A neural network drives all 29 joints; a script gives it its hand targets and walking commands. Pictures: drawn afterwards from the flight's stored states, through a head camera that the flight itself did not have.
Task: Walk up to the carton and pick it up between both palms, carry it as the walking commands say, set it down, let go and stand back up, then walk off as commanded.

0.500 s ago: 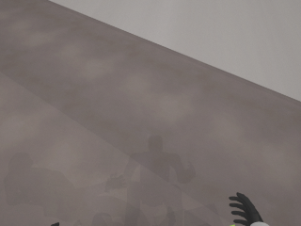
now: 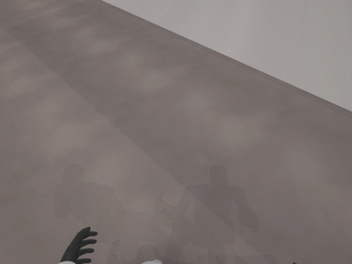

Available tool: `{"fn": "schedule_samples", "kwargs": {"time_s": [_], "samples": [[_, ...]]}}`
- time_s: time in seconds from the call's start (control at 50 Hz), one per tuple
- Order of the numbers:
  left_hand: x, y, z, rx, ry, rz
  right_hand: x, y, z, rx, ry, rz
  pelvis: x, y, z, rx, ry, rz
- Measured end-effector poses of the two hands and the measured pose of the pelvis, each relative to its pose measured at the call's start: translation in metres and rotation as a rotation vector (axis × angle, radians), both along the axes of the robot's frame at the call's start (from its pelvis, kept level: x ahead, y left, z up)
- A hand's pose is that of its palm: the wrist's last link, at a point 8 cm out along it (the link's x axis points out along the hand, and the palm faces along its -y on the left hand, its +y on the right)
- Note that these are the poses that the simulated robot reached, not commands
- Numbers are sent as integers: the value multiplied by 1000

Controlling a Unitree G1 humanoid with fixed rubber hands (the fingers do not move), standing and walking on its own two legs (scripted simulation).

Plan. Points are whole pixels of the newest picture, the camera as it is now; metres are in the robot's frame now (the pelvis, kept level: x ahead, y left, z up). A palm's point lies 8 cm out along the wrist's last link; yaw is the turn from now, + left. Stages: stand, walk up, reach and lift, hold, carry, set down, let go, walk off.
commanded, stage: walk off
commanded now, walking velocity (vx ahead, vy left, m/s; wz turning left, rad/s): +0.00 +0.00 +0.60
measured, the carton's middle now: out of the picture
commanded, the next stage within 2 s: stand in 1.18 s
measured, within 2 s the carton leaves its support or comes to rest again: neither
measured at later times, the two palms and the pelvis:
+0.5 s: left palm out of the picture -0.06 +0.32 -0.12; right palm (253, 235) +0.19 -0.17 -0.08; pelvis -0.03 +0.04 +0.00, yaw +19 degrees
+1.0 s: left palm out of the picture -0.07 +0.28 -0.07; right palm (260, 239) +0.19 -0.20 -0.12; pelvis -0.03 -0.01 +0.01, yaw +36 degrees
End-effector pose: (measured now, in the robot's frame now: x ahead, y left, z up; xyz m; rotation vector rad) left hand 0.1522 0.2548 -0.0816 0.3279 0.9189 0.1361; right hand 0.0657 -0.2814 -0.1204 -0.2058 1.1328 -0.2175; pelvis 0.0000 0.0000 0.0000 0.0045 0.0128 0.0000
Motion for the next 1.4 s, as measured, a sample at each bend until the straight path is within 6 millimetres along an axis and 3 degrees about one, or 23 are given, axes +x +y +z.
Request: {"fn": "schedule_samples", "kwargs": {"time_s": [0.12, 0.2, 0.28, 0.38, 0.42, 0.48, 0.62, 0.78, 0.88, 1.0, 1.1, 1.16, 1.3, 1.34, 1.4], "samples": [[-47, 7, 13, 26, 26, 112, 27, 0, 2, 41, 3, 105, -4, -6, 9, 25, -7, 85], [-76, 15, 11, 20, 36, 189, 48, 11, 5, 48, 7, 179, -7, -5, 11, 33, -5, 139], [-116, 28, -2, -2, 81, 269, 83, 39, 11, 52, -40, 276, -12, 1, 8, 31, -3, 191], [-174, 55, -31, -46, 147, 386, 131, 87, 24, 18, -152, 415, -20, 21, -5, 8, -1, 264], [-195, 64, -41, -60, 182, 425, 138, 103, 29, -4, -183, 455, -25, 28, -8, 15, -2, 287], [-209, 68, -41, -83, 201, 463, 133, 110, 39, -30, -177, 472, -28, 34, -1, -5, -8, 314], [-206, 74, -30, -96, 150, 482, 109, 109, 42, -57, -108, 482, -35, 38, 9, -29, -7, 388], [-182, 64, -15, -70, 51, 509, 92, 87, 23, -45, -19, 508, -36, 22, 6, -27, 2, 476], [-179, 46, -5, -14, -10, 549, 103, 73, 3, -9, 3, 538, -31, 1, -2, -8, 3, 539], [-222, 23, 11, 15, 31, 646, 128, 84, 2, 29, 9, 644, -30, -11, 8, 23, -1, 628], [-256, 11, 12, 13, 38, 742, 142, 104, 3, 41, 28, 731, -33, -13, 11, 34, 3, 696], [-285, 3, 5, -8, 63, 802, 152, 130, 7, 51, 8, 798, -38, -12, 10, 34, 5, 736], [-372, -13, -34, -102, 156, 948, 171, 217, 23, 54, -146, 972, -60, 3, -5, 10, 1, 813], [-389, -20, -42, -139, 188, 980, 165, 230, 30, 49, -171, 997, -66, 6, -4, 11, -2, 819], [-397, -28, -43, -188, 208, 997, 152, 236, 39, 38, -170, 1004, -71, 9, 4, -4, -16, 827]]}}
